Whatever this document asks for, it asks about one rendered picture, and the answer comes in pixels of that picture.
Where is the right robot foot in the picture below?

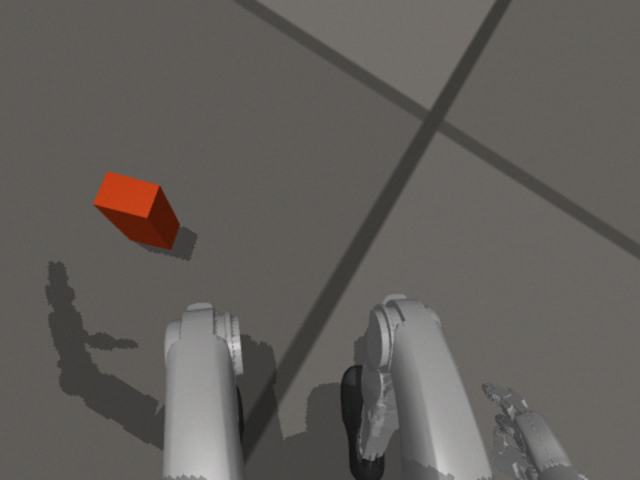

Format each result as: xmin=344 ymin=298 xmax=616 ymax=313
xmin=341 ymin=365 xmax=385 ymax=480

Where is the carton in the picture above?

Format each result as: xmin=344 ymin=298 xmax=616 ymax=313
xmin=93 ymin=171 xmax=180 ymax=250

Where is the right robot hand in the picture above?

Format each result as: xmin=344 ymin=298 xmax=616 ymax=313
xmin=482 ymin=383 xmax=573 ymax=480

